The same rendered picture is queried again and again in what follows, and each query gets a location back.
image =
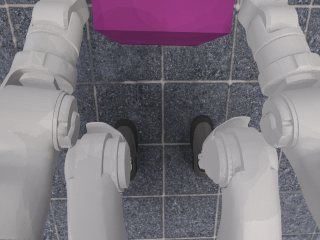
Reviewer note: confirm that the robot right thigh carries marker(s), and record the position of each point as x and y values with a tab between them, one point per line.
238	160

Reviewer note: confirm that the robot right upper arm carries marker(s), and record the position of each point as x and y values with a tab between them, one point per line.
291	121

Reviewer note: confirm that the right robot shin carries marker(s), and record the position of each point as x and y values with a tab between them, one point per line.
235	122

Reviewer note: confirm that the robot right forearm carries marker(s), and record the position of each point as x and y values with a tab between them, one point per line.
279	47

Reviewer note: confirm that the carton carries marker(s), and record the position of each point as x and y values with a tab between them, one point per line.
163	22

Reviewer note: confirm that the robot left forearm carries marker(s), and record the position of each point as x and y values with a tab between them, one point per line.
52	46

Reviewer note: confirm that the robot left upper arm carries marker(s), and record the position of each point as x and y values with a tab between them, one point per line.
36	124

